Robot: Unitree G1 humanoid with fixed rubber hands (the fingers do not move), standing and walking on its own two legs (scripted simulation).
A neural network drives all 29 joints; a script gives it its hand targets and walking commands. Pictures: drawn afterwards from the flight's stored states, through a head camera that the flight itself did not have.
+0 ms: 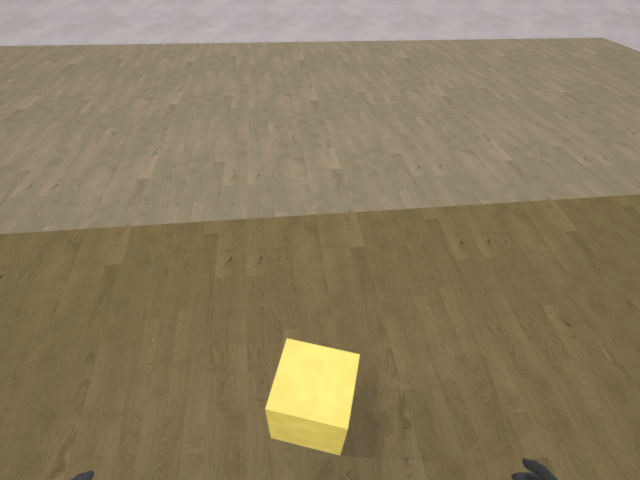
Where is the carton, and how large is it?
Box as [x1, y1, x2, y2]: [265, 338, 359, 454]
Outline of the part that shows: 287,338 265,408 270,435 272,438 340,454 348,425 359,354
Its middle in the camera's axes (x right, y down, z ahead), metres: -0.01 +0.44 +1.12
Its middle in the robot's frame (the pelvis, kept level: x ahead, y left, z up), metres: +0.46 -0.02 -0.66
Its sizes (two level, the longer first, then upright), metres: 0.210 0.200 0.250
